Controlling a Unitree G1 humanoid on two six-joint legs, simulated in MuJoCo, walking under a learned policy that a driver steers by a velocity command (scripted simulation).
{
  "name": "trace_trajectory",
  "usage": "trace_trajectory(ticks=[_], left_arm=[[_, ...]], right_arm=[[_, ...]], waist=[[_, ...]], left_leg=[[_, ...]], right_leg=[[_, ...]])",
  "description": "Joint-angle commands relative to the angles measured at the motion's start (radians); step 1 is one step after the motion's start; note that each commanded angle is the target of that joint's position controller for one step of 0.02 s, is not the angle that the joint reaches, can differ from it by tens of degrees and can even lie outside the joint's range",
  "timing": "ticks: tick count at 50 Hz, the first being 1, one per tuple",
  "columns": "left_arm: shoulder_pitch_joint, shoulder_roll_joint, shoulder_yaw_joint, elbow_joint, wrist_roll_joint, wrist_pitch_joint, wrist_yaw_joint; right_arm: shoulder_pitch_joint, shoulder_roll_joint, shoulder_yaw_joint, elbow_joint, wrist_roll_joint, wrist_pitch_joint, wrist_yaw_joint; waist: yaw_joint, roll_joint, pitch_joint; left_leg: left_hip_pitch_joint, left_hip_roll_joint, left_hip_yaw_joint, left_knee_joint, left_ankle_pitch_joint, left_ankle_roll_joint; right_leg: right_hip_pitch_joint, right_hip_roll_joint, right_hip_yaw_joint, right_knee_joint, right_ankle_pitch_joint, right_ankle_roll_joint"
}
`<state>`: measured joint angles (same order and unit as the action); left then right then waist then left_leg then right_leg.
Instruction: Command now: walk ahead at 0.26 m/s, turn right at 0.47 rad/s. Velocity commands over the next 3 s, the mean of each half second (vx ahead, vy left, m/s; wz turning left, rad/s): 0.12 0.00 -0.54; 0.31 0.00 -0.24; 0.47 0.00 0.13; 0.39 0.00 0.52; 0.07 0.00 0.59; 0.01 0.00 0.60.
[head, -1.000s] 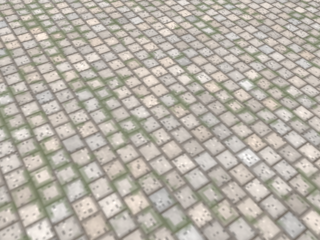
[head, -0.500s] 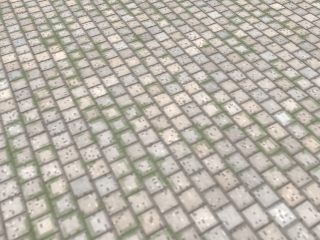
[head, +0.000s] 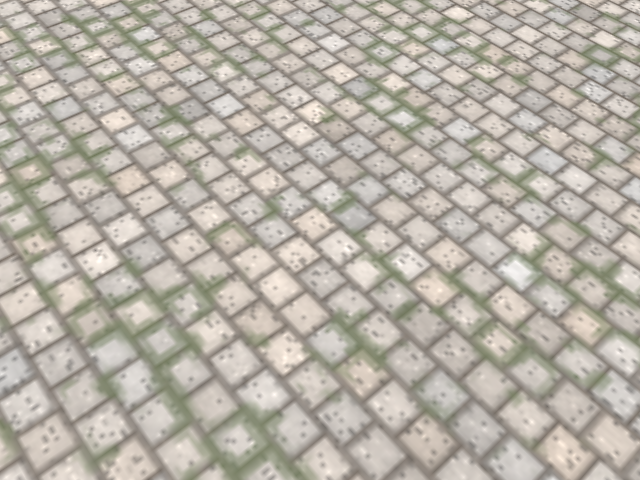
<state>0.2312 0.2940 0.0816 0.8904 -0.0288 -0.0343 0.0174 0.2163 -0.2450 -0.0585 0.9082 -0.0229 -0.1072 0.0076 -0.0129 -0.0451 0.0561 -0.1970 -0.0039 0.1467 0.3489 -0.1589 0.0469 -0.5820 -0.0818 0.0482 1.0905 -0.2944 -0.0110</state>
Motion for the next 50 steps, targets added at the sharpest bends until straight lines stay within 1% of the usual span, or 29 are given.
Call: trace_trajectory(ticks=[1,4,8,10,11,12,13,14,15,16,17,18,19,21,25,27,30,32,34,35,36,37,38,39,40,41,43,47,50], left_arm=[[0.066,0.009,0.006,-0.063,0.013,0.017,-0.004],[-0.021,0.000,0.000,-0.106,0.019,0.017,-0.028],[-0.086,0.037,0.013,-0.165,0.023,0.027,-0.057],[-0.070,0.060,0.024,-0.181,0.023,0.031,-0.067],[-0.020,0.074,0.034,-0.174,0.023,0.028,-0.068],[0.067,0.119,0.055,-0.155,0.027,0.021,-0.059],[0.122,0.238,0.089,-0.163,0.032,0.019,-0.033],[0.098,0.285,0.082,-0.191,0.046,0.020,-0.022],[0.088,0.247,0.068,-0.213,0.047,0.015,-0.037],[0.019,0.213,0.064,-0.231,0.038,0.010,-0.041],[-0.048,0.173,0.055,-0.236,0.015,0.011,-0.032],[-0.090,0.139,0.043,-0.244,0.007,0.021,-0.020],[-0.110,0.130,0.039,-0.251,0.015,0.029,-0.010],[-0.096,0.145,0.044,-0.259,0.034,0.034,0.002],[-0.074,0.171,0.054,-0.266,0.023,0.040,0.019],[-0.088,0.154,0.047,-0.273,0.022,0.045,0.023],[-0.068,0.143,0.036,-0.263,0.027,0.046,0.019],[-0.049,0.131,0.026,-0.250,0.025,0.045,0.016],[-0.050,0.094,0.010,-0.244,0.023,0.042,0.016],[-0.076,0.040,-0.006,-0.258,0.022,0.037,0.015],[-0.085,0.016,-0.010,-0.293,0.010,0.017,0.011],[-0.139,0.089,0.008,-0.315,-0.002,-0.008,0.008],[-0.120,0.133,0.022,-0.297,-0.003,-0.018,0.001],[-0.095,0.130,0.025,-0.271,0.008,-0.022,-0.005],[-0.094,0.117,0.024,-0.263,0.019,-0.025,-0.010],[-0.115,0.095,0.020,-0.263,0.025,-0.029,-0.015],[-0.150,0.047,0.008,-0.268,0.023,-0.034,-0.023],[-0.253,-0.002,-0.012,-0.301,0.011,-0.042,-0.036],[-0.305,0.002,-0.015,-0.316,0.002,-0.049,-0.051]], right_arm=[[-0.090,-0.145,-0.032,-0.064,0.001,-0.007,-0.025],[-0.082,-0.171,-0.038,-0.064,0.011,0.017,-0.048],[-0.069,-0.199,-0.049,-0.057,0.039,0.052,-0.055],[-0.086,-0.209,-0.057,-0.066,0.052,0.068,-0.059],[-0.100,-0.207,-0.058,-0.072,0.058,0.075,-0.062],[-0.071,-0.185,-0.052,-0.069,0.054,0.081,-0.060],[-0.036,-0.153,-0.039,-0.089,0.017,0.078,-0.052],[0.005,-0.086,-0.016,-0.112,-0.028,0.075,-0.036],[0.007,-0.121,-0.021,-0.113,0.009,0.072,-0.023],[-0.056,-0.155,-0.028,-0.128,0.046,0.071,-0.021],[-0.096,-0.163,-0.034,-0.122,0.040,0.076,-0.033],[-0.117,-0.170,-0.040,-0.119,0.026,0.088,-0.047],[-0.114,-0.170,-0.043,-0.121,0.018,0.097,-0.052],[-0.089,-0.141,-0.038,-0.120,0.014,0.098,-0.053],[-0.111,-0.118,-0.027,-0.130,0.019,0.096,-0.057],[-0.104,-0.128,-0.027,-0.130,0.026,0.095,-0.048],[-0.107,-0.135,-0.027,-0.141,0.029,0.078,-0.030],[-0.072,-0.122,-0.024,-0.132,0.031,0.056,-0.015],[0.017,-0.112,-0.024,-0.093,0.025,0.036,-0.007],[0.106,-0.161,-0.032,-0.074,0.010,0.027,-0.011],[0.149,-0.265,-0.052,-0.063,-0.005,0.026,-0.010],[0.124,-0.277,-0.064,-0.070,-0.019,0.016,-0.007],[0.066,-0.224,-0.051,-0.089,0.002,0.007,-0.014],[0.049,-0.185,-0.041,-0.093,0.019,0.005,-0.019],[0.056,-0.173,-0.037,-0.093,0.028,0.007,-0.021],[0.079,-0.163,-0.032,-0.084,0.031,0.007,-0.022],[0.138,-0.144,-0.024,-0.066,0.028,0.007,-0.022],[0.196,-0.164,-0.024,-0.050,0.031,0.018,-0.022],[0.235,-0.195,-0.029,-0.040,0.038,0.026,-0.018]], waist=[[0.055,0.140,-0.047],[0.022,0.123,-0.070],[0.011,0.123,-0.080],[0.030,0.130,-0.084],[0.061,0.119,-0.105],[0.096,0.060,-0.154],[0.098,-0.140,-0.217],[0.019,-0.262,-0.313],[0.052,-0.144,-0.445],[0.050,-0.078,-0.346],[0.033,0.002,-0.236],[0.019,0.010,-0.182],[0.001,-0.020,-0.162],[-0.008,-0.047,-0.176],[0.013,-0.065,-0.205],[0.018,-0.093,-0.213],[0.032,-0.140,-0.183],[0.016,-0.122,-0.161],[-0.031,-0.079,-0.121],[-0.055,0.050,-0.111],[-0.035,0.242,-0.063],[-0.043,0.267,0.036],[-0.011,0.219,0.064],[0.000,0.202,0.044],[-0.002,0.196,0.027],[-0.015,0.186,0.024],[-0.038,0.176,0.004],[-0.087,0.190,0.016],[-0.109,0.192,0.032]], left_leg=[[-0.013,0.255,-0.049,-0.143,0.570,0.141],[0.028,0.251,0.014,-0.125,0.556,0.140],[0.141,0.300,0.015,-0.037,0.530,0.122],[0.166,0.311,0.014,0.059,0.570,0.098],[0.162,0.289,0.032,0.159,0.605,0.072],[0.122,0.227,0.059,0.330,0.558,0.023],[-0.081,0.137,0.083,0.617,0.199,-0.059],[-0.350,-0.041,-0.035,0.906,-0.586,-0.119],[-0.410,-0.037,-0.224,1.016,-0.582,-0.112],[-0.475,-0.008,-0.232,0.999,-0.486,-0.092],[-0.488,0.032,-0.232,0.926,-0.391,-0.088],[-0.456,0.052,-0.230,0.849,-0.331,-0.090],[-0.393,0.044,-0.219,0.802,-0.289,-0.095],[-0.331,0.017,-0.207,0.711,-0.243,-0.105],[-0.299,-0.003,-0.229,0.537,-0.191,-0.125],[-0.258,0.005,-0.217,0.464,-0.152,-0.122],[-0.185,-0.001,-0.177,0.374,-0.187,-0.103],[-0.099,-0.008,-0.147,0.260,-0.173,-0.069],[0.049,0.016,-0.146,0.081,-0.133,-0.016],[0.138,0.180,-0.342,-0.030,-0.263,0.038],[0.192,0.348,-0.666,-0.154,-0.482,0.147],[0.110,0.425,-0.838,-0.221,-0.615,0.229],[0.122,0.387,-0.754,-0.209,-0.574,0.202],[0.157,0.332,-0.653,-0.201,-0.486,0.160],[0.179,0.299,-0.580,-0.206,-0.414,0.133],[0.180,0.277,-0.518,-0.214,-0.324,0.122],[0.175,0.239,-0.417,-0.222,-0.171,0.117],[0.141,0.205,-0.295,-0.221,-0.010,0.113],[0.131,0.222,-0.275,-0.203,0.035,0.120]], right_leg=[[0.027,-0.032,-0.009,-0.132,0.133,0.022],[0.075,-0.015,-0.056,-0.310,0.267,0.021],[0.073,0.004,-0.076,-0.413,0.203,-0.011],[0.101,0.030,-0.101,-0.454,0.124,-0.042],[0.173,0.062,-0.125,-0.521,0.147,-0.066],[0.318,0.101,-0.121,-0.615,0.293,-0.102],[0.522,-0.070,0.136,-0.633,0.799,-0.180],[0.721,-0.264,0.477,-0.589,1.154,-0.369],[0.753,-0.300,0.547,-0.658,0.930,-0.448],[0.657,-0.262,0.486,-0.715,0.649,-0.402],[0.551,-0.193,0.397,-0.742,0.457,-0.320],[0.450,-0.150,0.339,-0.762,0.355,-0.272],[0.364,-0.112,0.300,-0.774,0.326,-0.251],[0.327,-0.079,0.271,-0.777,0.367,-0.242],[0.347,-0.074,0.309,-0.770,0.285,-0.232],[0.319,-0.060,0.323,-0.806,-0.011,-0.218],[0.275,-0.063,0.361,-0.826,-0.212,-0.206],[0.244,-0.058,0.370,-0.807,-0.293,-0.190],[0.152,0.001,0.336,-0.745,-0.346,-0.136],[0.040,0.079,0.241,-0.520,-0.315,-0.080],[-0.172,0.216,0.062,-0.296,-0.264,-0.040],[-0.278,0.156,0.130,-0.171,-0.220,-0.043],[-0.309,0.122,0.154,-0.121,-0.121,-0.045],[-0.306,0.103,0.128,-0.111,-0.050,-0.035],[-0.298,0.081,0.094,-0.121,0.005,-0.024],[-0.281,0.064,0.064,-0.125,0.065,-0.011],[-0.237,0.049,0.003,-0.150,0.151,0.008],[-0.119,0.046,-0.056,-0.375,0.237,0.027],[-0.027,0.064,-0.086,-0.493,0.232,0.023]])
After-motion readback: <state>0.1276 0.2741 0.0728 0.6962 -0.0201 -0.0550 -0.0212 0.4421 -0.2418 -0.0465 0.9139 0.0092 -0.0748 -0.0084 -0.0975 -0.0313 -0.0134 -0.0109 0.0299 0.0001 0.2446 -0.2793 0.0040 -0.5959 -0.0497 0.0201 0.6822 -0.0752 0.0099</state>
